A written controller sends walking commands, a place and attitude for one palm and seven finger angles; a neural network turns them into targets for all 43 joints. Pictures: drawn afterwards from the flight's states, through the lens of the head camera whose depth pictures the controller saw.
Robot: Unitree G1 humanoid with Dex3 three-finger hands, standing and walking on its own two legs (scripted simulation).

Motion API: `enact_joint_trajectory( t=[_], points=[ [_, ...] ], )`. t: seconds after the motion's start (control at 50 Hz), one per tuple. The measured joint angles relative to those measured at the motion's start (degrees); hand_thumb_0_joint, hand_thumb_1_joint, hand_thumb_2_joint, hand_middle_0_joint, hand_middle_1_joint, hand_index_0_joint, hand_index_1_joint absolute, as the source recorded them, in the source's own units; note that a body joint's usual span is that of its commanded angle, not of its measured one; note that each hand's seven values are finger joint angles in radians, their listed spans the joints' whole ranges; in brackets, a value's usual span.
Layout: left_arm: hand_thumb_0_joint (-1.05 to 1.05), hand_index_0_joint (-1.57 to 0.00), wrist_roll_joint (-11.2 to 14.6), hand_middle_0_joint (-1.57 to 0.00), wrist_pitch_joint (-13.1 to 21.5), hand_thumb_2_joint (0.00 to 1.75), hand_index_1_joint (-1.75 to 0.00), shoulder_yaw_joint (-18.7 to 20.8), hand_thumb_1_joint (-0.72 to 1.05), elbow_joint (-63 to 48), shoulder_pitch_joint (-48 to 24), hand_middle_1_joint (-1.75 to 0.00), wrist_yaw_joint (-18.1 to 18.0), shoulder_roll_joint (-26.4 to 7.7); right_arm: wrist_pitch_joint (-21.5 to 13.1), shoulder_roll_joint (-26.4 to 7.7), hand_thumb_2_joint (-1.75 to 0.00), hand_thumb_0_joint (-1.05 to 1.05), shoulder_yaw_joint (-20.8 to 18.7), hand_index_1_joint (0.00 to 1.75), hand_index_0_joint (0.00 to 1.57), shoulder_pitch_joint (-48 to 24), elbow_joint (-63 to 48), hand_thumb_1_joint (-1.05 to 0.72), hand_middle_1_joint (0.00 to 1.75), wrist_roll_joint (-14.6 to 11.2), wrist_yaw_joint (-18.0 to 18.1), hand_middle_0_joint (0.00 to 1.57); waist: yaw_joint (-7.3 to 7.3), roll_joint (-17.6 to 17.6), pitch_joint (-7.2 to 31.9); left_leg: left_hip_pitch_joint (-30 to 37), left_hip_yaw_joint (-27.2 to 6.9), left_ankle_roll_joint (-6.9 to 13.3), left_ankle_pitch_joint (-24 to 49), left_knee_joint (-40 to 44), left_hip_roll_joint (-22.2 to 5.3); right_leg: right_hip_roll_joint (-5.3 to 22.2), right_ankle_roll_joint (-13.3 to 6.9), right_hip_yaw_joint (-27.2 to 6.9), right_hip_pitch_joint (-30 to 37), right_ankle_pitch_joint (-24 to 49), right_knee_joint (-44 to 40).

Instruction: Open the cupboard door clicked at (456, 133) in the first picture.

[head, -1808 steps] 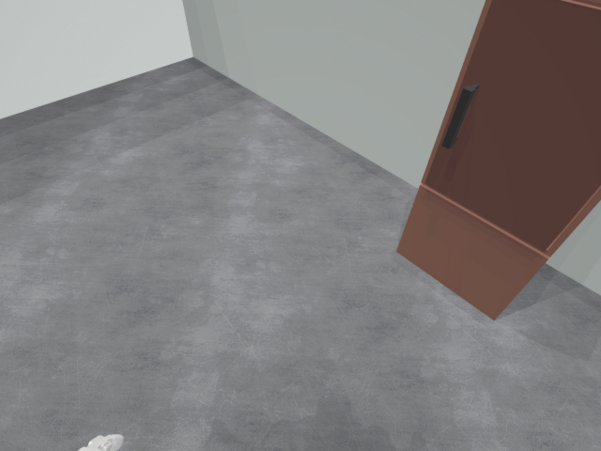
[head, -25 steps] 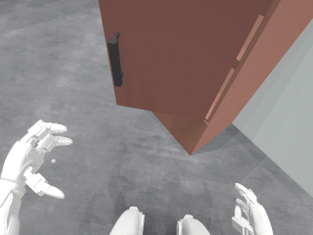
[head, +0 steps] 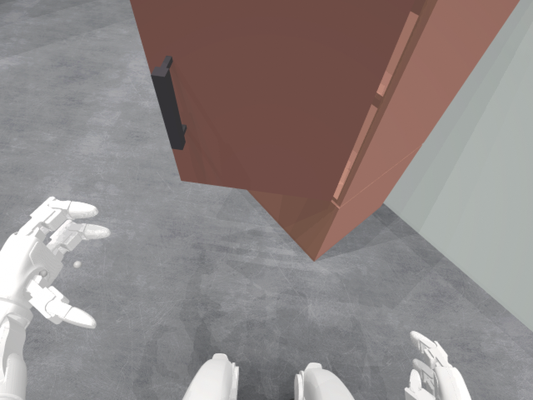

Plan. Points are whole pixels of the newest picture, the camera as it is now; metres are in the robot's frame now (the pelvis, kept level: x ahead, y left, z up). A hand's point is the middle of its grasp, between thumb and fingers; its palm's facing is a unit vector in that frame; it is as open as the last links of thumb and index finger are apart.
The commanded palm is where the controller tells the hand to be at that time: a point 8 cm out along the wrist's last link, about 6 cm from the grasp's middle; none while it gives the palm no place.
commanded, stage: raise the hand with hooked fingers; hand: left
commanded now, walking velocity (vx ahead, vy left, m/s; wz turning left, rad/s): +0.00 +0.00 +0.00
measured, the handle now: (173, 105) +0.61 +0.21 +0.03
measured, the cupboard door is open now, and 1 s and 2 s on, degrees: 43 43 43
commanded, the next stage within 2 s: move the hooked fingers beside the handle in 0.18 s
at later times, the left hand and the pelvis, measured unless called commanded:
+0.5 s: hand (90, 242) +0.31 +0.27 +0.04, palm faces -0.08 -1.00 -0.02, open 14.0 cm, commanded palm +0.30 +0.32 +0.05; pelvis +0.00 +0.00 -0.01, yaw +0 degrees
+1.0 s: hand (112, 186) +0.41 +0.26 +0.04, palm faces -0.10 -0.99 -0.02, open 14.0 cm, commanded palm +0.40 +0.32 +0.04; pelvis +0.00 +0.01 -0.01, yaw -1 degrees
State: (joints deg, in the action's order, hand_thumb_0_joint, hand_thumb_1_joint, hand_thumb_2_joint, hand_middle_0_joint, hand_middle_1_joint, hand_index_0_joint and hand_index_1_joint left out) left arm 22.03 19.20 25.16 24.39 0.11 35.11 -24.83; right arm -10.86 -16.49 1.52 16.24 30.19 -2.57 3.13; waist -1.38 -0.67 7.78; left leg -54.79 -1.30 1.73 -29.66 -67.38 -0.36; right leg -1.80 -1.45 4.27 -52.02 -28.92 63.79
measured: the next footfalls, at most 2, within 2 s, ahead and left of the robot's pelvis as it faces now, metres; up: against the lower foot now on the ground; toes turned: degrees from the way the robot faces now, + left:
none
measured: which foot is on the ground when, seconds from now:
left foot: down 0.00-1.00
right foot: down 0.00-1.00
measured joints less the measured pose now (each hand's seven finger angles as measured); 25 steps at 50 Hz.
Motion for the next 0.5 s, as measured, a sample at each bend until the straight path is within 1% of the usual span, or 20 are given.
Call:
enact_joint_trajectory(
  t=[0.1, 0.2, 0.28, 0.34, 0.42, 0.5],
  points=[
    [-0.01, -0.3, -0.4, -0.3, 0.2, 0.3, -1.2, -0.7, -0.5, -1.2, 0.9, -1.2, -0.1, 0.4, 0.0, 0.3, -0.9, 0.01, 0.1, 0.3, 0.21, -0.4, -0.2, -0.9, 0.3, 0.0, 0.2, 0.2, 0.03, -0.1, -0.2, 0.2, -0.2, -0.3, 0.0, 0.0, -0.2, -0.2, -0.3, 0.2, 0.2, 0.0, 0.0],
    [-0.01, -0.3, 0.1, -0.3, 0.8, 0.3, -1.2, -0.3, -0.5, -1.0, 0.7, -1.2, -0.2, 0.2, 0.0, 0.6, -0.9, 0.01, 0.4, 0.3, 0.21, -0.7, -0.3, -0.9, 0.3, -0.1, 0.3, 0.2, 0.24, -0.2, 0.1, 0.3, -0.3, -0.4, -0.1, -0.1, -0.3, -0.3, -0.4, 0.2, 0.2, -0.1, 0.1],
    [-0.01, -0.3, 0.4, -0.3, 0.3, 0.3, -1.2, -0.1, -0.5, 0.0, 0.0, -1.2, 0.0, 0.0, 0.1, 0.6, -0.9, 0.01, 0.6, 0.3, 0.21, -0.9, -0.3, -0.9, 0.3, -0.2, 0.3, 0.2, 0.38, -0.4, 0.2, 0.1, -0.3, -0.4, -0.2, -0.3, -0.2, -0.3, -0.4, 0.3, 0.1, -0.3, 0.4],
    [-0.01, -0.3, 0.1, -0.3, 0.0, 0.3, -1.2, -0.6, -0.5, 0.3, -0.4, -1.2, 0.3, 0.1, 0.0, 0.5, -0.9, 0.01, 0.6, 0.3, 0.21, -0.9, -0.3, -0.9, 0.3, -0.2, 0.4, 0.2, 0.5, -0.6, 0.4, 0.0, -0.3, -0.4, -0.3, -0.4, -0.2, -0.2, -0.3, 0.3, 0.0, -0.3, 0.4],
    [-0.01, -0.3, -0.8, -0.3, 0.4, 0.3, -1.2, -1.1, -0.5, 3.4, -4.3, -1.2, 0.3, -0.1, -0.1, 0.1, -0.9, 0.01, 0.8, 0.3, 0.21, -1.1, 0.4, -0.9, 0.3, -0.1, 1.0, 0.2, 0.73, -0.5, 0.3, -1.0, -0.5, -0.3, -0.4, -1.2, 0.0, 0.0, -0.3, 0.5, -0.8, -0.5, 1.1],
    [-0.01, -0.3, -1.9, -0.3, 0.3, 0.3, -1.2, -1.0, -0.5, 7.0, -10.2, -1.2, -0.2, -0.9, 0.1, 0.0, -0.9, 0.01, 1.1, 0.3, 0.21, -1.7, 1.2, -0.9, 0.3, -0.1, 1.4, 0.2, 0.33, -0.2, -0.3, -2.5, -0.7, -0.2, -0.6, -2.4, 0.0, 0.0, -0.3, 0.7, -2.2, -0.7, 2.2]
  ],
)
